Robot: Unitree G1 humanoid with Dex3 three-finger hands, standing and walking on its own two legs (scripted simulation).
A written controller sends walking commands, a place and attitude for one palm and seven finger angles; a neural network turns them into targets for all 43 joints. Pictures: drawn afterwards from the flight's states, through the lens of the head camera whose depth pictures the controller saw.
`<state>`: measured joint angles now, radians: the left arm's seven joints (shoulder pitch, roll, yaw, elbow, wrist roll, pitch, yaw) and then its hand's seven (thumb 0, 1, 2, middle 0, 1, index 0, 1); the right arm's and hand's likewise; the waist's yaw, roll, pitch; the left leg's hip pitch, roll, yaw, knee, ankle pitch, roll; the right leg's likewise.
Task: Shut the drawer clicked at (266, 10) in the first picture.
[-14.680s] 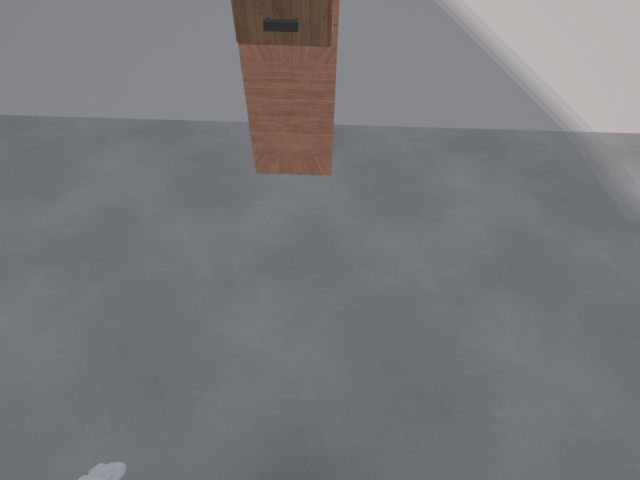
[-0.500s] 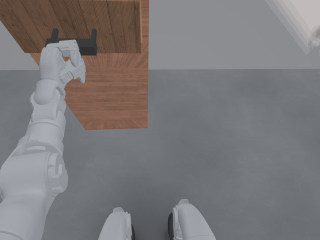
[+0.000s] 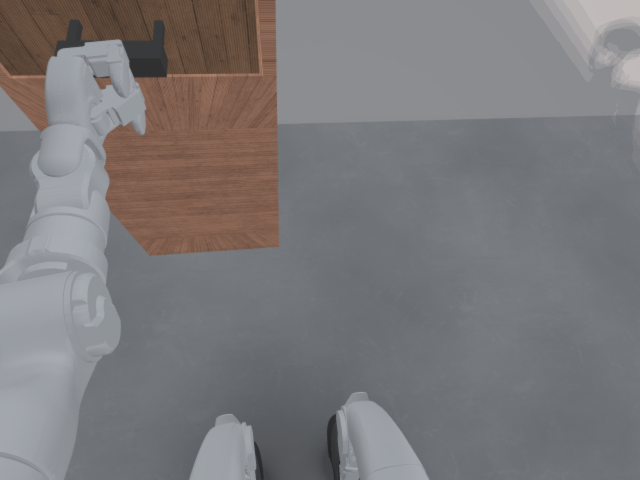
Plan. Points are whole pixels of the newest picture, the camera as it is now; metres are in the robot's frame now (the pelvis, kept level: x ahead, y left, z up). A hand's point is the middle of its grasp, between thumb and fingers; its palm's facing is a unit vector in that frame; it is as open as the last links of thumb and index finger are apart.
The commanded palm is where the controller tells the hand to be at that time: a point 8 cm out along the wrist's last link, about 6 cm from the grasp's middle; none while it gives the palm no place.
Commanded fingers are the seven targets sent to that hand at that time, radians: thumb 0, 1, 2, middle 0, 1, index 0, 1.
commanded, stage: push the drawer shut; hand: left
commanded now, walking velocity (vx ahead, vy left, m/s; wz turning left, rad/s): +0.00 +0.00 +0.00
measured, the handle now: (115, 44) +0.63 +0.18 +0.08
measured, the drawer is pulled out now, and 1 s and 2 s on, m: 0.00 0.00 0.00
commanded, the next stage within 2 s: pull the fist back off the drawer in 0.24 s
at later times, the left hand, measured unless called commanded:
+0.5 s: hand (134, 94) +0.55 +0.15 +0.08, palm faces -0.01 -1.00 -0.04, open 3.2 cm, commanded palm +0.55 +0.18 +0.08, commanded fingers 0.00 0.90 0.90 -1.40 -1.60 -1.40 -1.60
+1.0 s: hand (132, 115) +0.53 +0.16 +0.07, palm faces -0.01 -1.00 -0.03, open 3.3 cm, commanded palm +0.49 +0.20 +0.08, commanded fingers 0.00 0.90 0.90 -1.40 -1.60 -1.40 -1.60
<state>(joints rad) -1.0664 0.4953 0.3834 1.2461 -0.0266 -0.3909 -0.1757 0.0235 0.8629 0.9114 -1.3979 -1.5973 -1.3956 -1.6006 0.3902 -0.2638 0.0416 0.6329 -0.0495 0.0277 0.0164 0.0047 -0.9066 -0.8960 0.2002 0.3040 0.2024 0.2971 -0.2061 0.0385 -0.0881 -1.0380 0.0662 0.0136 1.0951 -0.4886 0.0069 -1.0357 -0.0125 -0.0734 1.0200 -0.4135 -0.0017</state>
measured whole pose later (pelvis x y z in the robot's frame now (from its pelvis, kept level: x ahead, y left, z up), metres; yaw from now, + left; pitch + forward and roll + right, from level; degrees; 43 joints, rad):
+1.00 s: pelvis +0.00 +0.01 +0.01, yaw -1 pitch +23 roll -3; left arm -0.91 0.43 0.38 1.10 -0.06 -0.38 -0.16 0.02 0.90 0.90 -1.40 -1.60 -1.39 -1.60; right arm 0.42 -0.26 0.04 0.61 -0.03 0.04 0.03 0.01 -0.91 -0.90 0.20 0.30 0.20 0.30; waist -0.18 0.04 -0.09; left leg -0.98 0.07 0.04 1.05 -0.48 0.02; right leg -0.99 -0.01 -0.05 0.98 -0.40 0.01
